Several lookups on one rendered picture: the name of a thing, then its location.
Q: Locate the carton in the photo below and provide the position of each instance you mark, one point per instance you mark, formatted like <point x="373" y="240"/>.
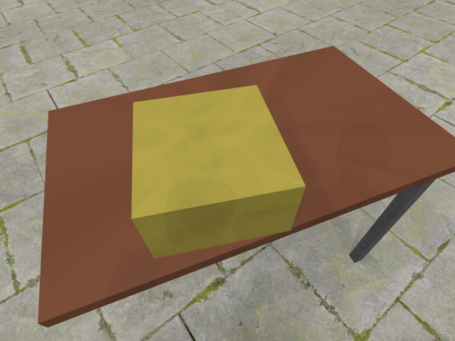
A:
<point x="208" y="169"/>

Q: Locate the table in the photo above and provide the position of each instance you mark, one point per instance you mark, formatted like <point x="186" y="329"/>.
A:
<point x="353" y="140"/>

